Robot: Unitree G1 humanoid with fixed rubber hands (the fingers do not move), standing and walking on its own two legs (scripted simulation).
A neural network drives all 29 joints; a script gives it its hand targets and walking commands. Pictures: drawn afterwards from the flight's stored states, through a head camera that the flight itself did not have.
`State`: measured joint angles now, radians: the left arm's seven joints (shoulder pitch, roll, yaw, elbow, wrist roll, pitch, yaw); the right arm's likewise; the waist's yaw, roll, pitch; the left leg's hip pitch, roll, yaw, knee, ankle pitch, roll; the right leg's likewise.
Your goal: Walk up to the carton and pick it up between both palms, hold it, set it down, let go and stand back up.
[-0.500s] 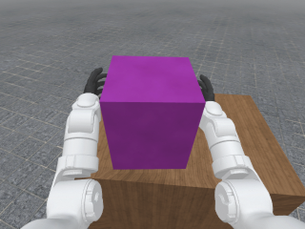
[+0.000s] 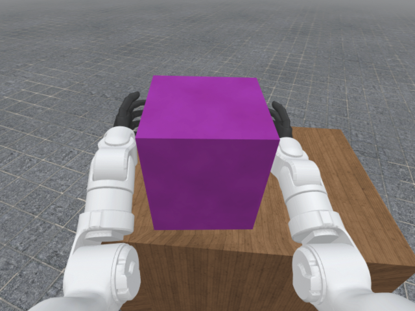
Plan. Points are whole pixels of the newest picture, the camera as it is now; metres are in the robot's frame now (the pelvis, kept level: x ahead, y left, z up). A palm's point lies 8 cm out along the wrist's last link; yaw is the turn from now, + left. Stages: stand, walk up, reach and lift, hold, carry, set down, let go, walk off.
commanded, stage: hold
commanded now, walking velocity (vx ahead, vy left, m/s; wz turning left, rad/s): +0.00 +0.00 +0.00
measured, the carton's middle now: (204, 154) +0.38 +0.02 +0.14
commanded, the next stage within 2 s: none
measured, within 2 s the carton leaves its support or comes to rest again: neither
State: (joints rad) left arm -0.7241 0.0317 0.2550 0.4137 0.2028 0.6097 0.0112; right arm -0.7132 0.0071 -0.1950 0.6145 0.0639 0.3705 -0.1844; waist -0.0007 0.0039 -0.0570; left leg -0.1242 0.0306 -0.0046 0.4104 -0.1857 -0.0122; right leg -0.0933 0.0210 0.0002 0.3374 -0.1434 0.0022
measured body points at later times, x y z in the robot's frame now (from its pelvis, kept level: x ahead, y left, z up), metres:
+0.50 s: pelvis +0.00 +0.00 +0.00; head -0.06 +0.01 +0.45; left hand +0.38 +0.17 +0.21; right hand +0.39 -0.13 +0.18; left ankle +0.03 +0.12 -0.74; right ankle +0.03 -0.12 -0.74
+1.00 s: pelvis +0.00 +0.00 +0.00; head -0.06 +0.01 +0.45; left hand +0.38 +0.17 +0.21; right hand +0.39 -0.13 +0.18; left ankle +0.03 +0.12 -0.74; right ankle +0.03 -0.12 -0.74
